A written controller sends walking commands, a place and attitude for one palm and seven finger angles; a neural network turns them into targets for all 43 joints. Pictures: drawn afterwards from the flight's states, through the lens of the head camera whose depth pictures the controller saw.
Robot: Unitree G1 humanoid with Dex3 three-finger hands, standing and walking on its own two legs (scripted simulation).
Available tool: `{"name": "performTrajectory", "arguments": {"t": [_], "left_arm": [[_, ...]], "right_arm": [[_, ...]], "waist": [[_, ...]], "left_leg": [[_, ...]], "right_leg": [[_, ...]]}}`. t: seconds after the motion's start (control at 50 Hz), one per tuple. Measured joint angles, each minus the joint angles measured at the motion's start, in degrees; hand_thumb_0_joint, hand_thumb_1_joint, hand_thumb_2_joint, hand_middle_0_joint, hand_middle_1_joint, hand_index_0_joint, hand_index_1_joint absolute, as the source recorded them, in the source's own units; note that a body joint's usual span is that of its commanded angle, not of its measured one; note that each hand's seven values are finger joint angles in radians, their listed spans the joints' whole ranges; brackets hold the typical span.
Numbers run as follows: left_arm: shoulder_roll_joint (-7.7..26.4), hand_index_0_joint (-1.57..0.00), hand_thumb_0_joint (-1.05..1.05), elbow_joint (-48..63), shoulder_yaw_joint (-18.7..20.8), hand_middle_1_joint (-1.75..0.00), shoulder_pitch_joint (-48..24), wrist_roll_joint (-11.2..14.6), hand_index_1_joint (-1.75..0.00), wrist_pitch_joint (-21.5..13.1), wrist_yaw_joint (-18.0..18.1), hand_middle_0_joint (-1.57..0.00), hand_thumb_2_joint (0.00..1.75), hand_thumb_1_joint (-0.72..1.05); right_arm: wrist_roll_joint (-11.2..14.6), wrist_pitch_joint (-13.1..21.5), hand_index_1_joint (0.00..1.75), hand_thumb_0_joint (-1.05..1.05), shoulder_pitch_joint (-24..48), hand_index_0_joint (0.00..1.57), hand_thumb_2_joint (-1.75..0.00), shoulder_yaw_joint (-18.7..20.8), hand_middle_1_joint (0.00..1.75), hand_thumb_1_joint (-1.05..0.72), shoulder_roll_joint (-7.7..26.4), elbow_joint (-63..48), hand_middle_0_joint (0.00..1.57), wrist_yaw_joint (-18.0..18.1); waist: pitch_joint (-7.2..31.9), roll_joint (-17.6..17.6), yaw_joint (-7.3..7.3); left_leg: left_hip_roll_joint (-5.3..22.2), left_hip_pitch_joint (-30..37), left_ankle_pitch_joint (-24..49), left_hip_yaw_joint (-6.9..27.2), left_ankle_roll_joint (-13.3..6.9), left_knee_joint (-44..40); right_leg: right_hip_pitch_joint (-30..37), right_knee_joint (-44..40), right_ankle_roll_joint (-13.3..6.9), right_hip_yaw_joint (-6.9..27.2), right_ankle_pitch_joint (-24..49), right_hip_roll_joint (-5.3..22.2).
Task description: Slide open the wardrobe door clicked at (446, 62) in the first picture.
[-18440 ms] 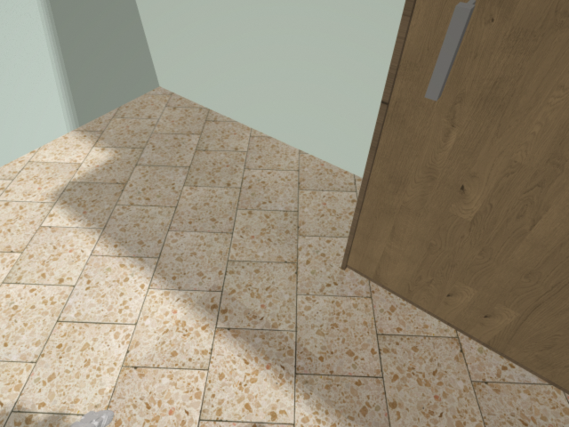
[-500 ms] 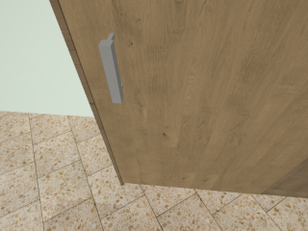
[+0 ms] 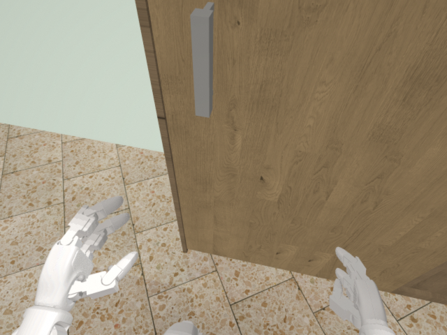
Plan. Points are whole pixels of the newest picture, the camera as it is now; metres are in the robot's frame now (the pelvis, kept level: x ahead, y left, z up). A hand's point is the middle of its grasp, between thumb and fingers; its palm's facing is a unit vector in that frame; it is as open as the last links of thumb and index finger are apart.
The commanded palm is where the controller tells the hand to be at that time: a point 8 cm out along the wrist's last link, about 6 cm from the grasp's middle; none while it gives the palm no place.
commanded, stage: raise the hand with hooked fingers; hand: left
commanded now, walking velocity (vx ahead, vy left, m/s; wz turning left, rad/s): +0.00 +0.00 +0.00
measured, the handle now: (206, 63) +0.50 +0.10 +0.23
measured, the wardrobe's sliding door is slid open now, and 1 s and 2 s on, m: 0.00 0.00 0.00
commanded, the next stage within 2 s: move the hooked fingers beside the handle in 1.52 s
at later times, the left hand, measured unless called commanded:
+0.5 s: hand (83, 195) +0.26 +0.24 +0.15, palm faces -0.03 -1.00 -0.09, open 12.5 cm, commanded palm +0.23 +0.29 +0.17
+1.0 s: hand (44, 119) +0.30 +0.27 +0.25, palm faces +0.02 -0.99 -0.13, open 13.9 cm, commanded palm +0.27 +0.31 +0.26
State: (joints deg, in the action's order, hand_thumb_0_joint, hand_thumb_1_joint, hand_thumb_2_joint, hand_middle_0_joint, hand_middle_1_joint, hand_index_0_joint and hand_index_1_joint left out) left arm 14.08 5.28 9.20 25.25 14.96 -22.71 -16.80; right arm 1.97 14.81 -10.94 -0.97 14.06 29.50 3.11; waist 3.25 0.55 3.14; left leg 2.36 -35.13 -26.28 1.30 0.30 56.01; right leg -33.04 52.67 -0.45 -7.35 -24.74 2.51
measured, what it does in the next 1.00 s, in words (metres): rises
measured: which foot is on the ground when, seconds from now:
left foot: down 0.00-1.00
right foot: down 0.00-1.00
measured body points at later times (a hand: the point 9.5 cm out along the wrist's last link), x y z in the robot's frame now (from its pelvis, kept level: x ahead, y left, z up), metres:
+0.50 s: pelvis +0.02 +0.01 +0.04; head +0.01 +0.01 +0.49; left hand +0.25 +0.29 +0.16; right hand +0.18 -0.24 -0.02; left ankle +0.02 +0.12 -0.69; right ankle +0.02 -0.12 -0.69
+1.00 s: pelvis +0.02 +0.00 +0.05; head +0.00 -0.03 +0.50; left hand +0.29 +0.32 +0.26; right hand +0.21 -0.22 -0.02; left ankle +0.02 +0.12 -0.69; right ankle +0.02 -0.12 -0.69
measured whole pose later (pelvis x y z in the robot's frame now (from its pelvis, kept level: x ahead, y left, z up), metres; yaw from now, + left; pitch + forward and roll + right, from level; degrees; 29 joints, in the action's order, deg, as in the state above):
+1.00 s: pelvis +0.02 +0.00 +0.05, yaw -1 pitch -3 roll +0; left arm 28.6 -7.0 27.1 -8.2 19.6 9.3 -28.3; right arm 4.6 14.8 -12.7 -6.0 15.1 36.1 5.9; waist 0.4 3.9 3.8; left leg 1.4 -10.0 -15.6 -1.2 0.1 28.5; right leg -9.7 27.4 0.0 -5.7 -14.6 2.0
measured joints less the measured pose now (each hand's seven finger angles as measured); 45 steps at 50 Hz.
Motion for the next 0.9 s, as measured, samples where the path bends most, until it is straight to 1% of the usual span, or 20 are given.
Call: {"name": "performTrajectory", "arguments": {"t": [0.04,0.08,0.14,0.18,0.24,0.3,0.34,0.4,0.46,0.6,0.72,0.82,0.9], "left_arm": [[0.92,-0.24,0.02,-0.13,0.09,-0.64,-2.90,0.29,-0.63,2.30,-1.96,-0.23,0.67,0.38],[1.78,-0.24,0.01,-1.00,0.67,-0.67,-5.13,0.92,-0.66,5.71,-3.47,-0.24,0.65,0.33],[2.82,-0.25,0.01,-2.65,2.67,-0.72,-6.80,2.35,-0.71,10.59,-4.15,-0.25,0.62,0.26],[3.25,-0.25,0.01,-3.06,4.31,-0.75,-7.09,3.32,-0.74,12.37,-3.77,-0.25,0.60,0.21],[3.60,-0.26,0.01,-2.60,6.37,-0.79,-7.32,4.20,-0.78,12.96,-3.13,-0.25,0.57,0.15],[3.68,-0.26,0.01,-1.83,7.43,-0.84,-7.74,4.58,-0.83,12.87,-3.24,-0.26,0.54,0.08],[3.85,-0.26,0.01,-1.70,7.69,-0.87,-8.42,4.53,-0.86,13.44,-3.70,-0.26,0.52,0.03],[4.45,-0.27,0.01,-1.64,7.78,-0.91,-9.87,4.13,-0.90,15.23,-4.22,-0.27,0.49,-0.04],[5.33,-0.27,0.01,-1.92,8.52,-0.96,-11.69,4.16,-0.95,17.06,-4.56,-0.27,0.46,-0.11],[7.43,-0.29,0.00,-3.84,11.47,-1.06,-17.76,4.55,-1.05,21.24,-5.67,-0.28,0.39,-0.27],[9.19,-0.30,0.00,-5.29,13.19,-1.14,-22.39,4.52,-1.14,25.37,-7.66,-0.29,0.34,-0.40],[10.88,-0.30,0.00,-7.52,14.94,-1.18,-26.27,4.62,-1.17,28.33,-8.99,-0.30,0.31,-0.46],[12.20,-0.30,-0.01,-9.28,16.09,-1.19,-29.50,4.51,-1.19,30.05,-9.96,-0.30,0.31,-0.48]], "right_arm": [[0.28,0.05,0.30,0.01,-0.50,0.20,-0.90,-1.42,0.29,-0.90,-1.16,1.70,0.20,0.24],[0.53,-0.05,0.30,0.01,-1.28,0.20,-0.90,-2.50,0.29,-0.90,-2.31,3.03,0.20,0.47],[0.69,-0.09,0.30,0.01,-2.88,0.20,-0.90,-3.39,0.30,-0.90,-3.30,4.13,0.21,0.75],[0.65,0.27,0.30,0.01,-4.13,0.20,-0.90,-3.48,0.30,-0.90,-3.28,4.49,0.21,0.87],[0.70,1.31,0.30,0.01,-5.76,0.20,-0.90,-3.08,0.30,-0.90,-2.26,5.06,0.21,0.88],[0.89,2.43,0.30,0.01,-6.68,0.20,-0.90,-2.33,0.30,-0.90,-0.57,5.81,0.21,0.97],[1.13,2.95,0.30,0.01,-6.79,0.20,-0.90,-1.81,0.30,-0.90,0.56,6.24,0.21,1.20],[1.36,3.61,0.30,0.01,-6.35,0.20,-0.90,-1.15,0.30,-0.90,1.85,6.54,0.20,1.82],[1.50,4.05,0.30,0.01,-5.44,0.20,-0.90,-0.91,0.30,-0.90,2.36,6.49,0.20,2.35],[1.75,4.32,0.30,0.01,-3.03,0.20,-0.90,-1.93,0.29,-0.90,1.84,5.57,0.20,2.84],[1.84,3.34,0.30,0.01,-1.65,0.20,-0.90,-3.62,0.29,-0.90,0.80,5.27,0.20,2.69],[2.06,1.96,0.30,0.01,-1.21,0.20,-0.90,-4.66,0.30,-0.90,0.28,5.61,0.20,2.71],[2.32,1.00,0.30,0.01,-1.41,0.20,-0.90,-5.01,0.30,-0.90,0.42,6.06,0.20,2.84]], "waist": [[-0.17,0.74,-0.25],[-0.10,1.32,-0.87],[-0.02,1.91,-2.07],[-0.01,2.04,-2.62],[-0.19,2.01,-2.83],[-0.38,1.92,-2.59],[-0.57,1.83,-2.34],[-1.04,1.69,-1.96],[-1.28,1.43,-1.64],[-2.01,1.44,-0.45],[-2.25,2.17,0.47],[-2.59,2.80,0.86],[-2.81,3.24,0.96]], "left_leg": [[-0.02,0.65,0.52,-0.02,-0.08,-0.96],[-0.04,1.84,1.21,-0.51,-0.26,-2.61],[-0.13,4.25,2.34,-1.63,-0.55,-5.67],[-0.21,5.79,3.01,-2.33,-0.70,-7.57],[-0.35,7.78,3.75,-2.97,-0.88,-9.79],[-0.55,9.45,4.23,-3.22,-1.06,-11.38],[-0.69,10.55,4.51,-3.26,-1.17,-12.33],[-0.87,12.50,4.99,-3.31,-1.29,-13.88],[-1.00,14.62,5.61,-3.37,-1.29,-15.72],[-1.06,19.39,7.20,-3.24,-1.05,-19.98],[-1.12,22.28,8.54,-3.06,-0.83,-23.14],[-1.09,23.72,9.49,-2.82,-0.59,-25.07],[-1.08,24.55,10.13,-2.63,-0.40,-26.32]], "right_leg": [[0.75,-1.22,0.13,-0.02,0.68,-0.05],[1.72,-2.82,0.31,0.41,1.52,-0.10],[3.50,-5.44,0.58,1.41,2.79,-0.13],[4.64,-7.02,0.76,2.03,3.51,-0.12],[6.31,-8.98,0.98,2.60,4.31,-0.08],[7.93,-10.55,1.19,2.79,4.84,0.03],[9.06,-11.55,1.32,2.80,5.15,0.10],[11.03,-13.11,1.43,2.79,5.63,0.19],[13.10,-14.84,1.46,2.80,6.20,0.22],[17.89,-18.99,1.29,2.53,7.65,0.03],[20.74,-21.87,1.09,2.27,8.74,-0.10],[22.13,-23.51,0.86,1.99,9.41,-0.23],[22.90,-24.49,0.67,1.78,9.80,-0.31]]}}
